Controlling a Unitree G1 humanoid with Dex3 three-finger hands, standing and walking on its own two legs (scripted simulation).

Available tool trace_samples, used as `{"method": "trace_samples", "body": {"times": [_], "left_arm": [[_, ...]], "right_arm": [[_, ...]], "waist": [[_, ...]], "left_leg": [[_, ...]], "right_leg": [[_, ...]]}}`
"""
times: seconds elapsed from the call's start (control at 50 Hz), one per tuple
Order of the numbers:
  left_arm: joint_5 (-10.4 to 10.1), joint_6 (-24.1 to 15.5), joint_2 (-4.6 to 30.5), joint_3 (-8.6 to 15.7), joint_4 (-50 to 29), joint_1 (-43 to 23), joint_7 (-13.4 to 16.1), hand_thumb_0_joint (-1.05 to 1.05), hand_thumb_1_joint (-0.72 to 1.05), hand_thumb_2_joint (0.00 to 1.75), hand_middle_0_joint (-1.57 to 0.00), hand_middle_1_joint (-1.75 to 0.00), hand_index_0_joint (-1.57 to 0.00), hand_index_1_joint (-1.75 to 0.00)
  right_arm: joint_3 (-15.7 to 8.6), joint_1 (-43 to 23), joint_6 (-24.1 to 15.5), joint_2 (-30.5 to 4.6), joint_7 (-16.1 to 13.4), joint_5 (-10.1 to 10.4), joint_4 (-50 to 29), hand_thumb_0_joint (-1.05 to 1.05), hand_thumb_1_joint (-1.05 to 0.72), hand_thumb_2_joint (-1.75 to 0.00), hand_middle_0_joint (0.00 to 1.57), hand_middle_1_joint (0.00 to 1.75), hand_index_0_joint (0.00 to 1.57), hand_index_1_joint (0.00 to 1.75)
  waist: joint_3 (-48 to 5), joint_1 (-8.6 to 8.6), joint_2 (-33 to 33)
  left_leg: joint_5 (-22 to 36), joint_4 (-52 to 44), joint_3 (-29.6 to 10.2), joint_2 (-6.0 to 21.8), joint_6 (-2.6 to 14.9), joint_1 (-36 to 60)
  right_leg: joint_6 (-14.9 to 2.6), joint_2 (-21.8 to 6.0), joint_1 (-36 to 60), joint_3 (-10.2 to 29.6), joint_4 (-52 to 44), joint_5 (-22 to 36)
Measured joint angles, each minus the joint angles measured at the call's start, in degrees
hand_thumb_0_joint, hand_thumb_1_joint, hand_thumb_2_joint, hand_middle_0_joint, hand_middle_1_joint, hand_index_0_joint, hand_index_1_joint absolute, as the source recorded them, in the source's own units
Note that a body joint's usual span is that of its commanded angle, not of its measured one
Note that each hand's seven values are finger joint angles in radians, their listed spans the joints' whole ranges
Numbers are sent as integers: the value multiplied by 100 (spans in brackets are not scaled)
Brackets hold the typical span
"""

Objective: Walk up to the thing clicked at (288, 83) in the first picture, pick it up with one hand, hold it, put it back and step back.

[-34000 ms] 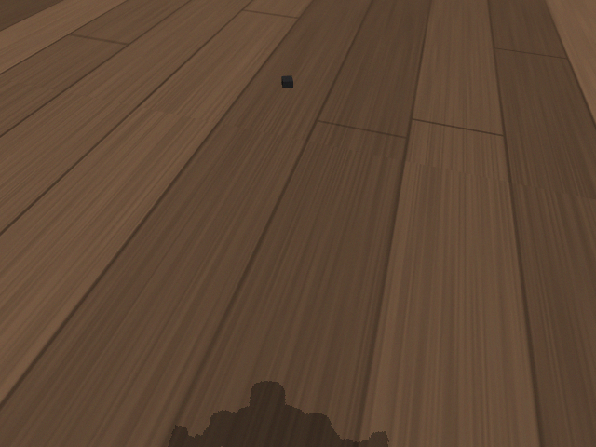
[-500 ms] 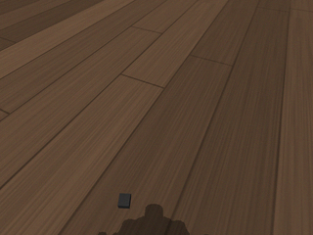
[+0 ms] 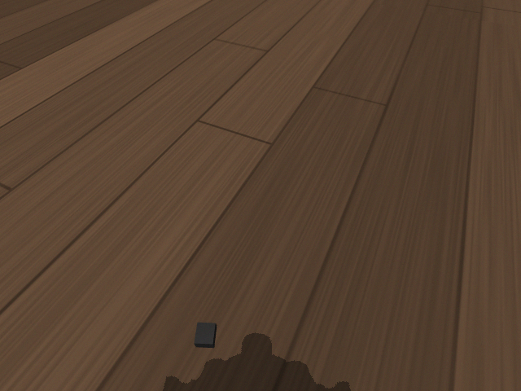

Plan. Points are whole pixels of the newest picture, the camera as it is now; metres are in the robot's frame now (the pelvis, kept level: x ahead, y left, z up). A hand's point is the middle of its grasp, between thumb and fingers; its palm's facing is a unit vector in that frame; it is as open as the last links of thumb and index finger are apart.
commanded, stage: stand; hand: left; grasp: from above
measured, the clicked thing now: (205, 335) +0.43 +0.21 -0.76
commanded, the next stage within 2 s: step back in 0.84 s
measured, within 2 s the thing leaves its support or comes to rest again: neither
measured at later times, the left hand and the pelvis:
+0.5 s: hand out of the picture +0.07 +0.24 -0.16, palm faces +0.01 -0.94 -0.34, open 7.3 cm; pelvis +0.00 +0.00 +0.00, yaw +0 degrees
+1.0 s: hand out of the picture +0.07 +0.26 -0.16, palm faces -0.01 -0.93 -0.37, open 7.3 cm; pelvis -0.02 +0.00 -0.01, yaw +0 degrees
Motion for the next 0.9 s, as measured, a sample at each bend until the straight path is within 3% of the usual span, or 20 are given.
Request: {"method": "trace_samples", "body": {"times": [0.84,0.9], "left_arm": [[-20,-34,136,-76,-76,85,-67,0,91,90,-20,-30,-21,-30],[-77,-14,149,44,-242,25,-66,0,91,90,-20,-30,-21,-30]], "right_arm": [[22,34,8,-95,73,25,16,1,-91,-90,20,30,21,30],[-16,-77,85,-168,110,85,-122,1,-91,-90,20,30,21,30]], "waist": [[-25,-27,-29],[103,-64,21]], "left_leg": [[21,-69,11,74,-71,-5],[-146,413,-22,101,-38,-351]], "right_leg": [[-73,72,-44,11,-10,0],[-93,105,-263,-20,218,-60]]}}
